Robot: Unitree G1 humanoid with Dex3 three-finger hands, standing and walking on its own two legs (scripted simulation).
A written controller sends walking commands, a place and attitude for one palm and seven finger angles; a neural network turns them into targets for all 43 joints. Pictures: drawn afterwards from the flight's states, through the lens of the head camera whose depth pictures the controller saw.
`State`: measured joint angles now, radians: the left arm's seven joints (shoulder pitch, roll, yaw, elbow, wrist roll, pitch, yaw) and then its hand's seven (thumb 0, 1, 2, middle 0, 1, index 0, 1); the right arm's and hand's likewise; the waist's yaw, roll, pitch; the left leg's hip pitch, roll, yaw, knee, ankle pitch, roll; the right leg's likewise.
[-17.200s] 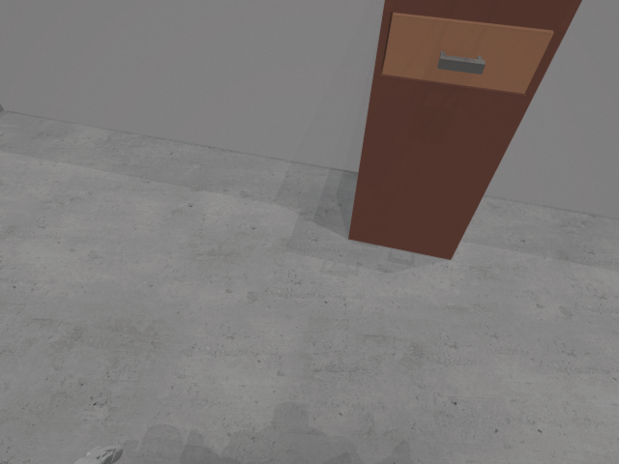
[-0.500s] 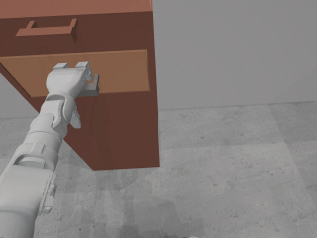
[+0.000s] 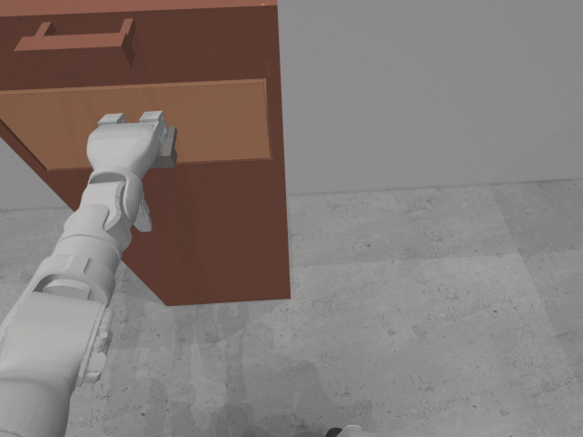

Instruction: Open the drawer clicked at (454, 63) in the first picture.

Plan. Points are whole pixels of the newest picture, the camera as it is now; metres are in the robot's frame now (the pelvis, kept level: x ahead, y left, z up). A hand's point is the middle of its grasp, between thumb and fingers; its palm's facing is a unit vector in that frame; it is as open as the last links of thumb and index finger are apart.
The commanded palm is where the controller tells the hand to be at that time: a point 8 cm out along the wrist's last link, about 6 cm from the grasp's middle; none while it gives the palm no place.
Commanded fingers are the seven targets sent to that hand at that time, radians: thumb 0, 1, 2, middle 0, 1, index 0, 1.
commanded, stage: lower the fingers behind the handle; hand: left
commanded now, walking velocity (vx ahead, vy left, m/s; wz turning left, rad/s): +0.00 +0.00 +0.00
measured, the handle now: (139, 145) +0.53 +0.22 +0.07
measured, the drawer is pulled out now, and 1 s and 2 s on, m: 0.00 0.00 0.03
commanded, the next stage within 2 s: close the thumb around the handle in 0.14 s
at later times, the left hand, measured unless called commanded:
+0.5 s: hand (139, 171) +0.48 +0.22 +0.06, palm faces -0.04 +0.02 -1.00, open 11.8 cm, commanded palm +0.47 +0.23 +0.11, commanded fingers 0.00 0.28 0.64 -0.36 -1.28 -0.36 -1.28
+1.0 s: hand (139, 178) +0.48 +0.22 +0.05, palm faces -0.03 -0.01 -1.00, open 5.8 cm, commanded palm +0.46 +0.23 +0.11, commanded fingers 0.00 0.90 0.90 -0.40 -1.35 -0.40 -1.35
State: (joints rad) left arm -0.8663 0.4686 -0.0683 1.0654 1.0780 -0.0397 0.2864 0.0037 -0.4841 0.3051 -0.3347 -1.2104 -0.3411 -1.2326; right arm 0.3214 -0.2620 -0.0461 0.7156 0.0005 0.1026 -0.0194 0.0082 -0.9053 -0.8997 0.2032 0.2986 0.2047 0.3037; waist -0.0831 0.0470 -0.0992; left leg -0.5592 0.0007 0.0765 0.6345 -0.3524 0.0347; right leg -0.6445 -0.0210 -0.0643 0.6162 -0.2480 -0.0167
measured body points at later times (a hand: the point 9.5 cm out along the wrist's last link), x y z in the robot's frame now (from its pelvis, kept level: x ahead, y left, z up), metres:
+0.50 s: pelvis -0.01 +0.00 +0.00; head +0.08 -0.01 +0.44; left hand +0.48 +0.21 +0.11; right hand +0.01 -0.28 -0.14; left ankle -0.04 +0.09 -0.72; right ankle +0.02 -0.11 -0.72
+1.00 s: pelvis -0.01 +0.01 +0.00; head +0.09 -0.01 +0.44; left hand +0.48 +0.22 +0.10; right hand +0.01 -0.27 -0.14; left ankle -0.04 +0.09 -0.72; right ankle +0.02 -0.11 -0.72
